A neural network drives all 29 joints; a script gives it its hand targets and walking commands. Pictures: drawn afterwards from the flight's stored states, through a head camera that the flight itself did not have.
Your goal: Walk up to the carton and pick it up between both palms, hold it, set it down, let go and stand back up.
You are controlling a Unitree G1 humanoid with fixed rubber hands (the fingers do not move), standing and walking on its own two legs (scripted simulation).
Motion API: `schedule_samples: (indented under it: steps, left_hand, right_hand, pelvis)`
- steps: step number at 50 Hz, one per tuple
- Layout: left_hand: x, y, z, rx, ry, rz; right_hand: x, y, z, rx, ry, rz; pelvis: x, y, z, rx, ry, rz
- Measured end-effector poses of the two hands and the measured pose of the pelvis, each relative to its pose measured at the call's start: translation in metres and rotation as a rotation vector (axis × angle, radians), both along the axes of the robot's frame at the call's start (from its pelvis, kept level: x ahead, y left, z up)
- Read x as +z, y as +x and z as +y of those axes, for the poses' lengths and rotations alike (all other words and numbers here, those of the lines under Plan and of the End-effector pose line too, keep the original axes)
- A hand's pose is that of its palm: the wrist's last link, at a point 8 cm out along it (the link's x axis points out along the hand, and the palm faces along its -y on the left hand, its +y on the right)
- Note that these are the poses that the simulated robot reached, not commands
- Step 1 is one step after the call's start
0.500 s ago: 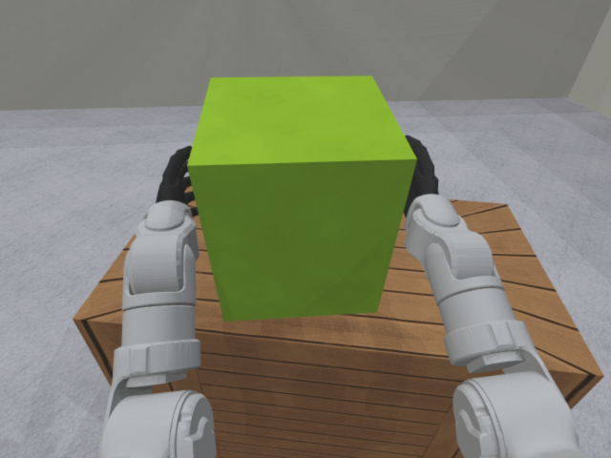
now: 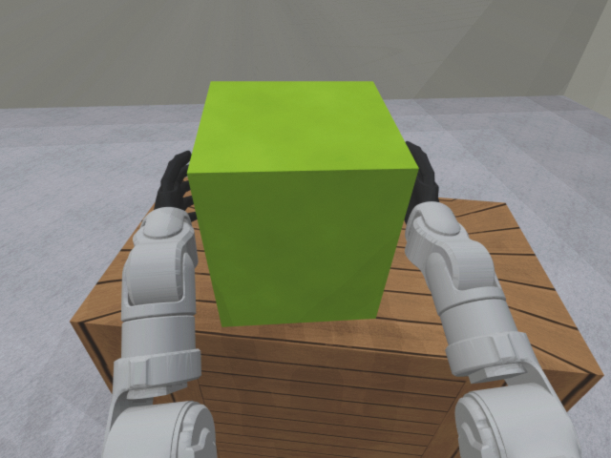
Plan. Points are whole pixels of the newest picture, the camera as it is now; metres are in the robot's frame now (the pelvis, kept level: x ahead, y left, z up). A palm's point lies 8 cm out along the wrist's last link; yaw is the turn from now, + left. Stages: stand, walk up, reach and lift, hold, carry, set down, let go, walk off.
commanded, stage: hold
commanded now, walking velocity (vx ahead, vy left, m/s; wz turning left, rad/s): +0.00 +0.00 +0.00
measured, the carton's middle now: (296, 205) +0.39 +0.00 +0.19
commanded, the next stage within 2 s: none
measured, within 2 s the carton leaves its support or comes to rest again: neither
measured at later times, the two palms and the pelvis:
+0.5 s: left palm (176, 215) +0.35 +0.15 +0.20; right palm (424, 207) +0.35 -0.15 +0.21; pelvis -0.01 +0.00 +0.00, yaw +0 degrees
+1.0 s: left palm (173, 212) +0.36 +0.15 +0.20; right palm (419, 202) +0.36 -0.15 +0.21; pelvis +0.00 +0.00 +0.00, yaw +0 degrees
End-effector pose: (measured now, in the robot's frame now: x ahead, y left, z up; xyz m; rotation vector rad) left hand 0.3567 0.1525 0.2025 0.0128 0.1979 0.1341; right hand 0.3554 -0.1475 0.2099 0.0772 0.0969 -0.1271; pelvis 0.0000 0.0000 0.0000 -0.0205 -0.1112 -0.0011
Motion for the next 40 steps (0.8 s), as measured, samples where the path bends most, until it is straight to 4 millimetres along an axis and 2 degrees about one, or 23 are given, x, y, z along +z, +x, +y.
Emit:
schedule_samples:
  steps: [10,25,40]
  left_hand:
    - [0.0049,-0.0034,0.0005,-0.001,0.007,-0.015]
    - [0.0007,-0.0031,-0.0043,-0.011,0.012,0.001]
    - [0.0001,-0.0005,0.0018,0.003,-0.010,0.008]
  right_hand:
    - [0.0036,-0.0038,0.0005,-0.001,0.003,-0.015]
    - [0.0004,-0.0058,-0.0042,-0.008,-0.009,0.000]
    - [0.0050,0.0007,0.0020,0.003,-0.011,0.006]
  pelvis:
    - [-0.0001,-0.0024,0.0005,0.001,-0.001,-0.009]
    - [0.0000,-0.0076,-0.0012,-0.005,0.002,-0.009]
    - [-0.0001,-0.0068,-0.0029,0.000,0.002,0.007]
